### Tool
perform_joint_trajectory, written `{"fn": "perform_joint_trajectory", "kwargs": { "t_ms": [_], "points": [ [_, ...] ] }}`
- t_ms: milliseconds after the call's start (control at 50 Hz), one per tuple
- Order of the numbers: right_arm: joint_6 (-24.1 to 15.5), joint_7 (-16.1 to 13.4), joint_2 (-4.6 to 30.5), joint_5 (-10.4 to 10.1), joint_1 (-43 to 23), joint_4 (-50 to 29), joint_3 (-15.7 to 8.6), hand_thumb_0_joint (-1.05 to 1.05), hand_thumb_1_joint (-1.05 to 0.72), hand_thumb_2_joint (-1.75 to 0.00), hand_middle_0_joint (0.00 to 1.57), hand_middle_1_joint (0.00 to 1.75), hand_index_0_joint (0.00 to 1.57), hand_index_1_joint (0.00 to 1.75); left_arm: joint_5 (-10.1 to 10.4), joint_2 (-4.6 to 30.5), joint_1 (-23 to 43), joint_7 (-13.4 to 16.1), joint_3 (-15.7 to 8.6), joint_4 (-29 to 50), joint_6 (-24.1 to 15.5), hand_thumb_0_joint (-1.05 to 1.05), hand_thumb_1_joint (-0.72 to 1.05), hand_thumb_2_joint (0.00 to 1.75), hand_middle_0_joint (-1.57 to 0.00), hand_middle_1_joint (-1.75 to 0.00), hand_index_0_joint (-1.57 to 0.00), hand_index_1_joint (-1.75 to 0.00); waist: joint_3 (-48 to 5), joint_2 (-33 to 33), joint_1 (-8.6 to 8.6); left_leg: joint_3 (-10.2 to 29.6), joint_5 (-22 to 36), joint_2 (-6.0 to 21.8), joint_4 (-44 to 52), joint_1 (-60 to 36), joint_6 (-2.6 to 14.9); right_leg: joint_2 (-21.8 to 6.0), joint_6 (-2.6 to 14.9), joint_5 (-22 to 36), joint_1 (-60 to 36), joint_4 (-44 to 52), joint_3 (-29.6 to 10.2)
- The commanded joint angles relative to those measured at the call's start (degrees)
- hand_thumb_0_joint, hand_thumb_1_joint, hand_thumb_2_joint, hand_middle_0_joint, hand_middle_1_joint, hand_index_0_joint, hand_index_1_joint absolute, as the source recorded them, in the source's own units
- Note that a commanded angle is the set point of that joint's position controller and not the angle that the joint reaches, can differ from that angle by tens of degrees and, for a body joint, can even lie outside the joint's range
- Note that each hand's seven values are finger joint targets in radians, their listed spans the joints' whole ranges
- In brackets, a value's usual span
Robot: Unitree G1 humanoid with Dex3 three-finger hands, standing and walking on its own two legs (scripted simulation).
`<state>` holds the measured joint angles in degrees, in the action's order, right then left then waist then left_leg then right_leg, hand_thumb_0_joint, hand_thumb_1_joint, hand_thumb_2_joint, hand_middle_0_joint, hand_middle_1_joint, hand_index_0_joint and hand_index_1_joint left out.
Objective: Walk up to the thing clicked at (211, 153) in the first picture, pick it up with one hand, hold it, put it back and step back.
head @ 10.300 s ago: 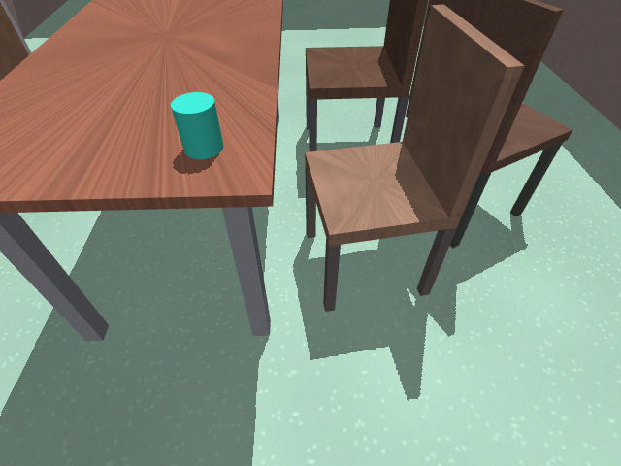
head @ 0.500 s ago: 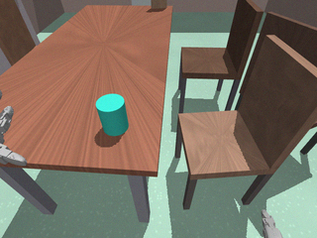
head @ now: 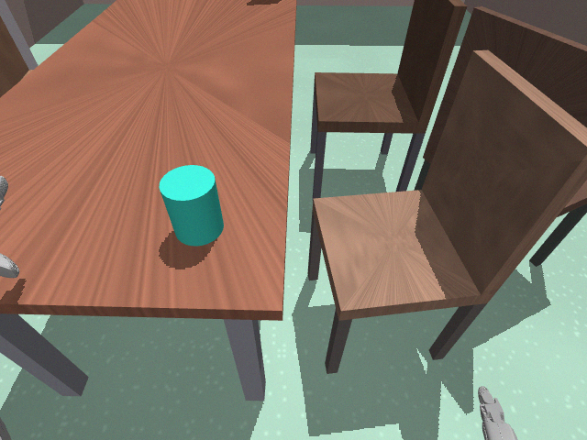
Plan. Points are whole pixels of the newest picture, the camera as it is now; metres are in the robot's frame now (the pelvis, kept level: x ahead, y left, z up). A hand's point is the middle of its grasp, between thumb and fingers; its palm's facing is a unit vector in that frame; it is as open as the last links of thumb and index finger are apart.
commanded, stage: go down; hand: left
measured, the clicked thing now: (193, 206) +0.50 +0.19 +0.04
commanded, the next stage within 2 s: approach in 1.44 s
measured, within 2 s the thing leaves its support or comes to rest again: neither
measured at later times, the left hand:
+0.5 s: hand (1, 206) +0.37 +0.37 +0.17, palm faces +0.19 -0.98 +0.00, open 17.6 cm
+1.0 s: hand (4, 192) +0.39 +0.38 +0.17, palm faces +0.19 -0.98 -0.01, open 17.6 cm
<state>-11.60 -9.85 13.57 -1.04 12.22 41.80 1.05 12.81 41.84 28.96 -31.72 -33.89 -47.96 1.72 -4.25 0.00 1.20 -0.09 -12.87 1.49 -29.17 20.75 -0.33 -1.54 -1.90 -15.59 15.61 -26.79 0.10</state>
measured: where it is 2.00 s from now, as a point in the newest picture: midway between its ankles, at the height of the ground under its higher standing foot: outside the picture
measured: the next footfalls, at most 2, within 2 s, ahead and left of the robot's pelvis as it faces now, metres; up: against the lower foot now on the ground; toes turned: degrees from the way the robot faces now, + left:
none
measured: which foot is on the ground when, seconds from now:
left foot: down 0.00-1.00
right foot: down 0.00-1.00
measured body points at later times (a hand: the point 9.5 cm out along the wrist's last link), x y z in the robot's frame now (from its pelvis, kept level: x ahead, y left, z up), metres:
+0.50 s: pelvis +0.01 +0.00 +0.00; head +0.03 +0.02 +0.45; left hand +0.35 +0.42 +0.17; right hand +0.16 -0.25 -0.09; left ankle +0.02 +0.12 -0.74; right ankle -0.02 -0.14 -0.74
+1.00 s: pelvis +0.01 +0.00 -0.01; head +0.05 +0.02 +0.44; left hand +0.37 +0.43 +0.17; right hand +0.17 -0.26 -0.09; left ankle +0.02 +0.12 -0.74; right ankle -0.02 -0.14 -0.74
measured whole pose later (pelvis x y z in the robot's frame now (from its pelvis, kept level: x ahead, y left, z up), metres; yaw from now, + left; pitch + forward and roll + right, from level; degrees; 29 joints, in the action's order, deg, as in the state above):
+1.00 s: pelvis +0.01 +0.00 -0.01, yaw +0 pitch +10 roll -2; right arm -11.7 -9.4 13.3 -0.5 10.1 42.0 1.6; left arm 10.8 48.8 36.8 -33.1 -34.5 -59.2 -2.1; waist -6.5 -0.5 3.4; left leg 0.4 -15.7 1.9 -33.7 27.7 -0.1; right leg -1.1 -2.1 -17.3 21.5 -29.2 0.4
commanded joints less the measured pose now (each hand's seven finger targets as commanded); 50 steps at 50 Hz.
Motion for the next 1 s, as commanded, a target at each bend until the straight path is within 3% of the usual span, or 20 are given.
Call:
{"fn": "perform_joint_trajectory", "kwargs": {
  "t_ms": [0,60,80,140,160,180,300,340,360,380,460,600,640,740,760,800,840,900,940,980],
  "points": [
    [-3.39,-0.90,9.56,0.15,-5.53,-6.50,-3.89,0.00,0.53,-0.06,0.05,0.05,0.05,0.05,1.58,22.64,20.81,-0.23,-3.16,11.44,-3.86,0.00,-0.61,0.06,-0.04,-0.04,-0.05,-0.05,-15.16,7.61,-0.93,0.41,12.50,-1.24,2.06,-14.77,1.23,2.13,2.08,11.13,4.12,3.38,2.59],
    [-3.78,-1.24,11.03,0.17,-5.76,-7.62,-5.23,0.00,0.53,-0.06,0.05,0.05,0.05,0.05,1.43,24.83,24.26,0.04,-4.33,14.53,-4.82,0.00,-0.60,0.06,-0.04,-0.04,-0.04,-0.04,-17.77,8.21,-0.13,0.60,14.39,-1.05,1.55,-16.38,1.07,2.25,2.04,12.58,3.76,3.04,2.78],
    [-3.58,-0.99,8.09,0.04,-5.43,-6.49,-2.76,0.00,0.53,-0.06,0.05,0.05,0.05,0.05,1.37,23.76,23.43,-0.20,-3.77,12.55,-4.87,0.00,-0.59,0.05,-0.04,-0.04,-0.05,-0.04,-16.79,7.69,-0.30,0.56,14.37,-1.09,1.25,-16.04,1.32,2.15,1.87,12.75,3.91,3.09,2.69],
    [-3.84,-1.24,9.12,0.10,-6.67,-6.18,-4.07,0.00,0.53,-0.06,0.05,0.05,0.05,0.05,1.19,23.75,24.40,-0.47,-3.03,13.17,-5.43,0.00,-0.60,0.06,-0.04,-0.04,-0.04,-0.05,-17.55,7.98,0.28,0.41,14.85,-1.28,0.99,-16.50,1.51,1.93,1.81,13.38,4.71,3.11,2.34],
    [-3.56,-1.20,7.86,0.19,-4.37,-3.12,-3.01,0.00,0.52,-0.06,0.05,0.05,0.05,0.05,1.10,24.20,23.50,-0.60,-3.38,11.01,-5.31,0.00,-0.60,0.05,-0.05,-0.04,-0.05,-0.04,-15.71,8.64,0.18,0.29,14.41,-1.43,0.68,-15.29,1.57,1.88,1.72,13.09,5.43,2.98,2.40],
    [-3.46,-0.81,7.13,0.17,-4.57,-3.06,-2.25,0.00,0.53,-0.06,0.05,0.05,0.05,0.05,1.10,21.60,20.87,-1.09,-1.97,7.58,-4.91,0.00,-0.59,0.07,-0.04,-0.05,-0.04,-0.05,-14.72,8.00,0.12,0.66,14.95,-1.04,1.00,-14.61,1.31,2.20,2.01,12.75,5.84,2.63,2.71],
    [-3.43,-0.69,6.79,0.10,-6.28,-4.92,-1.30,0.00,0.53,-0.06,0.05,0.05,0.05,0.05,1.24,24.94,24.03,-1.35,-3.18,7.81,-5.38,0.00,-0.60,0.07,-0.04,-0.04,-0.05,-0.05,-16.03,8.80,-0.20,0.45,15.11,-1.29,0.56,-14.12,1.47,2.02,1.93,13.08,5.26,2.85,2.56],
    [-3.57,-0.72,8.84,0.16,-6.90,-5.61,-2.75,0.00,0.53,-0.06,0.05,0.05,0.05,0.05,1.25,24.15,22.11,-1.23,-2.97,4.18,-5.22,0.00,-0.60,0.08,-0.04,-0.05,-0.04,-0.06,-15.60,6.79,0.46,0.50,14.63,-1.16,0.41,-13.46,1.57,2.18,1.87,12.84,5.09,2.67,2.53],
    [-3.74,-0.73,9.48,0.20,-6.65,-6.01,-3.23,0.00,0.53,-0.06,0.05,0.05,0.05,0.05,1.27,25.70,24.52,-0.92,-3.70,8.95,-5.87,0.00,-0.58,0.08,-0.04,-0.05,-0.04,-0.05,-16.91,8.22,0.14,0.70,15.11,-1.05,0.41,-14.20,1.34,2.24,2.05,12.97,5.32,2.42,2.57],
    [-3.63,-0.65,8.89,0.21,-5.43,-6.39,-2.61,0.00,0.52,-0.06,0.05,0.05,0.05,0.05,0.93,27.16,26.42,-0.79,-4.30,9.28,-6.19,0.00,-0.58,0.07,-0.04,-0.04,-0.04,-0.05,-18.57,10.08,0.53,0.81,16.06,-0.86,0.05,-15.41,1.06,2.23,2.13,13.00,5.77,2.26,2.65],
    [-3.71,-0.49,8.05,0.16,-7.49,-5.60,-2.30,0.00,0.53,-0.06,0.05,0.05,0.05,0.05,0.88,25.41,25.63,-1.12,-3.01,6.07,-6.39,0.00,-0.58,0.08,-0.04,-0.04,-0.04,-0.05,-18.05,8.54,0.68,0.98,17.92,-0.87,-0.67,-14.73,1.39,2.17,1.95,14.51,5.84,2.01,2.44],
    [-3.29,-0.87,8.96,0.32,-7.30,-6.45,-2.47,0.00,0.53,-0.06,0.05,0.05,0.05,0.05,0.54,27.50,25.96,-1.38,-3.43,1.67,-6.63,0.00,-0.60,0.06,-0.05,-0.05,-0.05,-0.05,-17.71,7.00,1.39,0.63,14.53,-1.30,-1.03,-12.69,1.92,2.08,1.59,13.35,6.28,2.08,2.15],
    [-3.32,-0.76,7.83,0.19,-7.24,-5.69,-1.54,0.00,0.53,-0.06,0.05,0.05,0.05,0.05,0.40,28.46,26.28,-1.39,-3.81,2.18,-7.04,0.00,-0.57,0.06,-0.05,-0.05,-0.05,-0.05,-16.92,7.68,0.65,0.48,13.44,-1.48,-1.09,-11.44,1.87,2.01,1.63,12.53,6.48,1.94,2.05],
    [-3.06,-0.73,8.92,0.25,-5.75,-7.13,-2.41,0.00,0.53,-0.06,0.05,0.05,0.05,0.05,-0.06,29.54,27.40,-1.53,-3.80,0.55,-7.46,0.00,-0.58,0.06,-0.05,-0.05,-0.05,-0.06,-19.46,8.27,1.28,0.81,15.53,-1.22,-1.85,-12.27,1.87,2.14,1.88,13.70,6.96,1.15,2.09],
    [-3.23,-0.77,10.39,0.25,-5.56,-8.27,-3.41,0.00,0.53,-0.06,0.05,0.05,0.05,0.05,0.24,31.61,29.04,-1.61,-5.24,3.17,-8.03,0.00,-0.59,0.06,-0.05,-0.05,-0.05,-0.06,-20.36,9.09,1.25,1.02,16.50,-0.96,-1.95,-13.30,1.50,2.33,1.97,14.00,6.85,0.98,2.30],
    [-3.05,-0.49,7.74,0.27,-4.95,-5.60,-1.76,0.00,0.53,-0.06,0.05,0.05,0.05,0.05,0.13,30.11,28.51,-2.00,-4.40,1.70,-7.94,0.00,-0.56,0.07,-0.05,-0.05,-0.05,-0.05,-19.39,11.34,0.89,1.25,18.48,-0.65,-2.37,-13.83,1.26,2.44,2.24,14.14,8.04,0.44,2.49],
    [-3.54,-0.53,9.13,0.49,-7.08,-8.23,-2.84,0.00,0.53,-0.06,0.05,0.05,0.05,0.05,-0.20,31.07,31.01,-1.91,-4.52,4.40,-8.17,0.00,-0.58,0.07,-0.04,-0.05,-0.05,-0.06,-21.85,11.08,1.28,1.35,19.71,-0.55,-2.83,-15.10,1.39,2.40,2.23,15.14,7.94,0.35,2.33],
    [-3.25,-0.23,7.12,0.37,-7.05,-7.76,-1.35,0.00,0.53,-0.06,0.05,0.05,0.05,0.05,-0.53,28.28,27.91,-1.65,-2.96,1.14,-7.30,0.00,-0.56,0.07,-0.04,-0.05,-0.04,-0.05,-20.44,10.56,1.14,1.05,19.69,-0.79,-3.25,-13.29,1.57,2.29,2.06,15.69,8.08,0.19,2.19],
    [-3.12,-0.45,9.32,0.43,-5.45,-6.99,-3.31,0.00,0.53,-0.06,0.05,0.05,0.05,0.05,-0.19,26.80,26.35,-1.56,-2.16,-0.48,-6.73,0.00,-0.56,0.06,-0.05,-0.04,-0.05,-0.05,-19.44,9.86,1.58,0.98,18.31,-0.63,-3.06,-13.09,1.50,2.48,2.12,14.57,8.81,0.25,2.30],
    [-3.07,0.00,8.74,0.42,-5.94,-8.99,-2.14,0.00,0.53,-0.06,0.05,0.05,0.05,0.05,-0.30,27.93,26.58,-1.80,-2.71,0.54,-6.70,0.00,-0.55,0.07,-0.05,-0.05,-0.05,-0.05,-20.56,9.52,1.05,1.21,19.49,-0.47,-3.20,-12.97,1.35,2.59,2.19,14.98,8.24,0.18,2.56]
  ]
}}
